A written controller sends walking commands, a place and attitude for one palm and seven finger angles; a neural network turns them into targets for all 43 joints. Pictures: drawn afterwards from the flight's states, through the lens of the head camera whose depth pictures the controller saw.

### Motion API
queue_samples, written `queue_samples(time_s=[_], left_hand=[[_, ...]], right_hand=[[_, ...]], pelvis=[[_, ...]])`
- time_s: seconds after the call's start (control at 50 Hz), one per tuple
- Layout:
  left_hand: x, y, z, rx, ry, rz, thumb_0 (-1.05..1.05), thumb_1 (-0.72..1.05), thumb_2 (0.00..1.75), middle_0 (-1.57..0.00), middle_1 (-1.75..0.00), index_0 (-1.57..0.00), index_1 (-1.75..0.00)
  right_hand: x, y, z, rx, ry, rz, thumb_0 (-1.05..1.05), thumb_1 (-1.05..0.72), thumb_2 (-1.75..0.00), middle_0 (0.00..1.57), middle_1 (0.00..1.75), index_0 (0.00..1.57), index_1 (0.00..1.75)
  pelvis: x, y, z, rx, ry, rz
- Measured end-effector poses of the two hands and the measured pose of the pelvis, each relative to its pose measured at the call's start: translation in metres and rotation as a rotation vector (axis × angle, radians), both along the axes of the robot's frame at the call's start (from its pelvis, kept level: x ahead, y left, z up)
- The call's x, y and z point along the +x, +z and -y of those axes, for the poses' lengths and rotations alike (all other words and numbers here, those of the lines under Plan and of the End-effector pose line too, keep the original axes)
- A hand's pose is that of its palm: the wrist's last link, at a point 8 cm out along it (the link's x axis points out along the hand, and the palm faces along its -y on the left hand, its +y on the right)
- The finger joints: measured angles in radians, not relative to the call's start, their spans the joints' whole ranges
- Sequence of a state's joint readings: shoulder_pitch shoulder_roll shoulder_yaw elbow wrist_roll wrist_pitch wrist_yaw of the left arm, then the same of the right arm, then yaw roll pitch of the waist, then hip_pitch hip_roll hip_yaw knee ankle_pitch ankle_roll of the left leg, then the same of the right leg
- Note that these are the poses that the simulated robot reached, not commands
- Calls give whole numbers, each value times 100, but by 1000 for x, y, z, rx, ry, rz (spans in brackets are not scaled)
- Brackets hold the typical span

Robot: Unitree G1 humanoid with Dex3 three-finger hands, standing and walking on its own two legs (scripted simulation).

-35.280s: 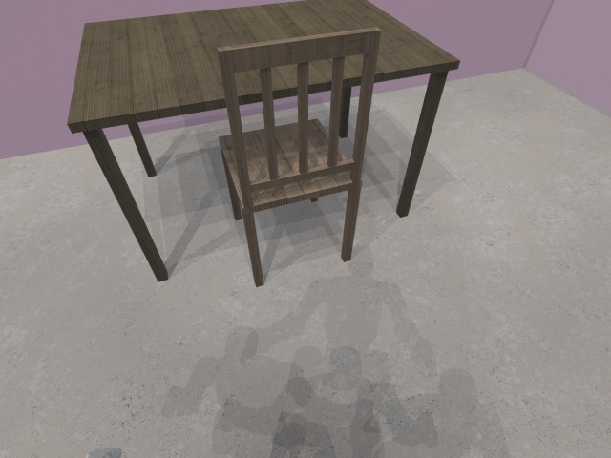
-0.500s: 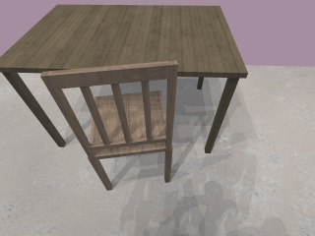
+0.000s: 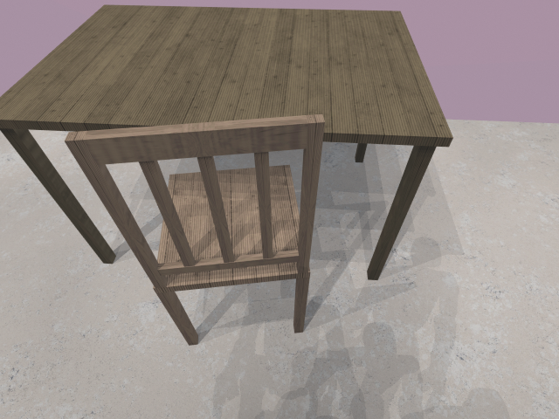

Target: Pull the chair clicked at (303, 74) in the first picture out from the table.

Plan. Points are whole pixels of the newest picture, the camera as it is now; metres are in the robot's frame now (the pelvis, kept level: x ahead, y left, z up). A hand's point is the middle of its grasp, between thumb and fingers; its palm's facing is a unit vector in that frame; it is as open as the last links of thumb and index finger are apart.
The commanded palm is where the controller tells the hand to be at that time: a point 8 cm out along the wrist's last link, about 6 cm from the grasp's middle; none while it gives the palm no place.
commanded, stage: take the last steps up to it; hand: left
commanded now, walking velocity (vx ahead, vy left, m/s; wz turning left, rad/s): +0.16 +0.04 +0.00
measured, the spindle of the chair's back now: (218, 216) +0.51 +0.16 -0.07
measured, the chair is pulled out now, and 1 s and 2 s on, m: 0.12 0.12 0.12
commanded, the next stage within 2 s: come to a stop and stand still in 0.02 s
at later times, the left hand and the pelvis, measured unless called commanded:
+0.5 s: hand out of the picture +0.06 +0.18 -0.16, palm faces +0.01 -0.97 -0.25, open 7.4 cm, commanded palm none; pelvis +0.01 -0.01 +0.00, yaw +0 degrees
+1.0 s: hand out of the picture -0.03 +0.21 -0.17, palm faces +0.00 -0.98 -0.20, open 7.4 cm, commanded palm none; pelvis -0.02 +0.03 +0.00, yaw +0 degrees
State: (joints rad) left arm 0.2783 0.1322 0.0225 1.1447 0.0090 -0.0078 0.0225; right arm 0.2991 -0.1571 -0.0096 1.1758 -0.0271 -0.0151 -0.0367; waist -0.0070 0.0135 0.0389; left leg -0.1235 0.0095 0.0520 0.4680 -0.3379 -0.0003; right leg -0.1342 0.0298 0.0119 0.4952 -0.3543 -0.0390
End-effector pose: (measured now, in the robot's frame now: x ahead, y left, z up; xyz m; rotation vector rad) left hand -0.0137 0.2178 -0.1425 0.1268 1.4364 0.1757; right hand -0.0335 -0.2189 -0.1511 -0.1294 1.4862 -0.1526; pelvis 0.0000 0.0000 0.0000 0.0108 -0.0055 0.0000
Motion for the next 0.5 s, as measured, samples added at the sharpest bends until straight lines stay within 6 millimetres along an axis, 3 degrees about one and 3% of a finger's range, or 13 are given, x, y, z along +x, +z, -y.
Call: queue_samples(time_s=[0.16, 0.3, 0.5], left_hand=[[24, -8, -5, 12, -5, 7, 1, 91, 90, -20, -30, -20, -30], [49, 2, -10, 53, -13, 54, 1, 92, 90, -20, -30, -19, -30], [65, 11, -6, 61, -56, 102, 0, 91, 90, -20, -30, -19, -30]], right_hand=[[23, -10, -8, 1, -21, 32, 0, -91, -90, 20, 30, 20, 30], [40, -10, -11, 18, -31, 38, 0, -91, -90, 20, 30, 20, 30], [50, 2, 12, -16, -16, 74, 0, -92, -90, 20, 30, 20, 30]], pelvis=[[18, -9, -3, 14, -10, 6], [25, -4, 0, 11, -7, 1], [15, 5, 6, 1, -8, -29]])
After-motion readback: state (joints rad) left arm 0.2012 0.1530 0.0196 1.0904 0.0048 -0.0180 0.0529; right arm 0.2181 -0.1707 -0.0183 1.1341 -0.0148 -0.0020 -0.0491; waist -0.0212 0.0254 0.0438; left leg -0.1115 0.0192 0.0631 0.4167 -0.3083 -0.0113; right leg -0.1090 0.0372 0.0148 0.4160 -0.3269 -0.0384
